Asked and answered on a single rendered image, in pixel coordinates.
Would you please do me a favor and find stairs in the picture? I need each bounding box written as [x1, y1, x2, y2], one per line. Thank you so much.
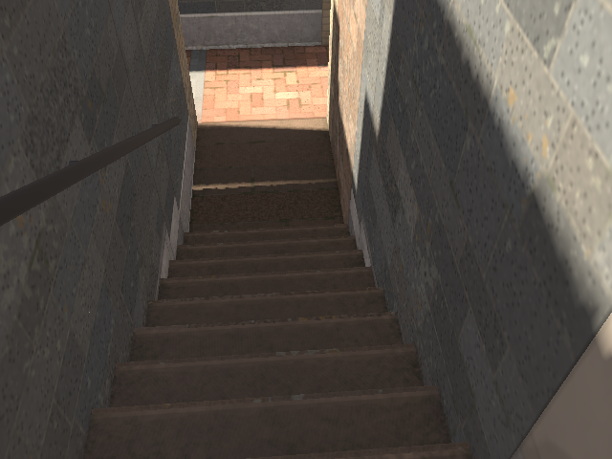
[83, 226, 472, 459]

